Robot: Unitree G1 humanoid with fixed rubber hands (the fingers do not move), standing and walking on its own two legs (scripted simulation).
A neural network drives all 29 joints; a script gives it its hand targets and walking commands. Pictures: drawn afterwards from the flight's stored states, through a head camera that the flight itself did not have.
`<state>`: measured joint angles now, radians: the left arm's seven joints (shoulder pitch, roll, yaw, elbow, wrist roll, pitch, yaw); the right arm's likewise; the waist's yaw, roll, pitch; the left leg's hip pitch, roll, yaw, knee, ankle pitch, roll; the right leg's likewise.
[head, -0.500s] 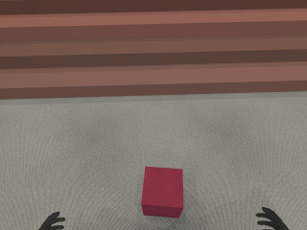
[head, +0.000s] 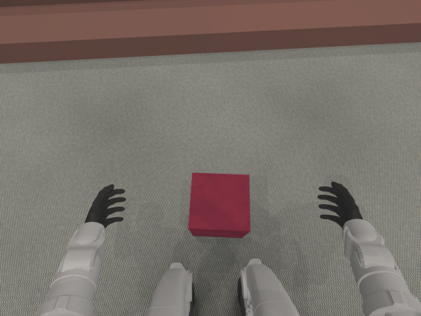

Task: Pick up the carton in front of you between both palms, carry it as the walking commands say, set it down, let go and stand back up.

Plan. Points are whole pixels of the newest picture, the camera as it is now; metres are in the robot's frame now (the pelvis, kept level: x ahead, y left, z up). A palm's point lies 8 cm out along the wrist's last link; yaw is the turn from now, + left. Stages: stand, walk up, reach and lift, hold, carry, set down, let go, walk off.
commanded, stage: reach and lift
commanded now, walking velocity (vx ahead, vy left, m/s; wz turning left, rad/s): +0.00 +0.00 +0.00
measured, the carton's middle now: (219, 207) +0.41 -0.03 -0.58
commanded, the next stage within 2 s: none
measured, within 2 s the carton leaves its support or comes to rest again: neither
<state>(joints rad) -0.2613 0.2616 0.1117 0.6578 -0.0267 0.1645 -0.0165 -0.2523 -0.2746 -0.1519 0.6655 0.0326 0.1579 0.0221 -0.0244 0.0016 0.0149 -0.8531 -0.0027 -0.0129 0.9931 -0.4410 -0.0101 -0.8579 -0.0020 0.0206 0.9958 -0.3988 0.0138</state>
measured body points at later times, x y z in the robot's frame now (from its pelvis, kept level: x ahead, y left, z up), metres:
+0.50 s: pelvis -0.08 +0.00 -0.07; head +0.21 -0.01 +0.27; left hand +0.46 +0.17 -0.16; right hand +0.42 -0.22 -0.17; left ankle +0.01 +0.13 -0.67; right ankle +0.01 -0.12 -0.67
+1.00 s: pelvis -0.08 +0.00 -0.24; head +0.26 +0.00 +0.05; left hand +0.44 +0.17 -0.41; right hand +0.40 -0.23 -0.41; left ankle +0.01 +0.13 -0.67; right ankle +0.01 -0.13 -0.67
